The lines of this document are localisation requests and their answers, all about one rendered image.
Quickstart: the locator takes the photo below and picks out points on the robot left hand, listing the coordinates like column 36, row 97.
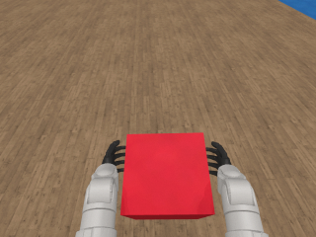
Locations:
column 110, row 156

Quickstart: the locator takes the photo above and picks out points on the robot right forearm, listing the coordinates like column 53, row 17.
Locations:
column 240, row 207

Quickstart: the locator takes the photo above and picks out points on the robot left forearm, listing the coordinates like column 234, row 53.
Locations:
column 100, row 203

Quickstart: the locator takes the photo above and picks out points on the robot right hand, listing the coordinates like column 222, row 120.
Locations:
column 221, row 158

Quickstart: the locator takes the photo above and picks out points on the carton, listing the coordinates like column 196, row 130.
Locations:
column 166, row 176

